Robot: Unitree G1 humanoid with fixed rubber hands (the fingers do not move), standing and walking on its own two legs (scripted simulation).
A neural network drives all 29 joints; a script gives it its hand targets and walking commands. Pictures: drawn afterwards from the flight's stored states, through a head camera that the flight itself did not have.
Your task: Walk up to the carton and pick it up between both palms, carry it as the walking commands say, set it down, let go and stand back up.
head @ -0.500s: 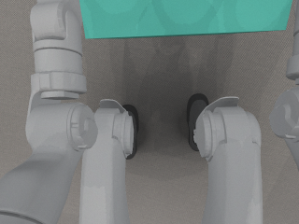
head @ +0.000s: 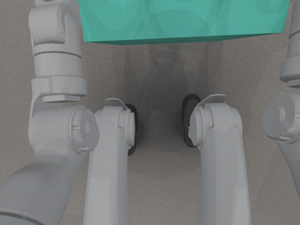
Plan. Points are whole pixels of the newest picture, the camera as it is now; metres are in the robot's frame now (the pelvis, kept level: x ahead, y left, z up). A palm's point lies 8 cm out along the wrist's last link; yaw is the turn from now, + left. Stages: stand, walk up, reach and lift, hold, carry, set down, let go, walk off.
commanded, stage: reach and lift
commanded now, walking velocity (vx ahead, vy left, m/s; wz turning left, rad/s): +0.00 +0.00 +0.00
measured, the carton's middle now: out of the picture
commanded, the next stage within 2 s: none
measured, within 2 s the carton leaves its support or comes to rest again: neither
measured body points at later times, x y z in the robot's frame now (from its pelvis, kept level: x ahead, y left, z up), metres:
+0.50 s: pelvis -0.01 +0.00 +0.06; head +0.34 -0.03 +0.33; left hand +0.56 +0.14 -0.06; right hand +0.57 -0.22 -0.04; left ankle +0.13 +0.13 -0.42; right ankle +0.15 -0.13 -0.42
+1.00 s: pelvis -0.01 +0.00 +0.11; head +0.31 -0.02 +0.42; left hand +0.53 +0.15 +0.03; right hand +0.55 -0.22 +0.05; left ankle +0.13 +0.13 -0.42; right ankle +0.15 -0.13 -0.42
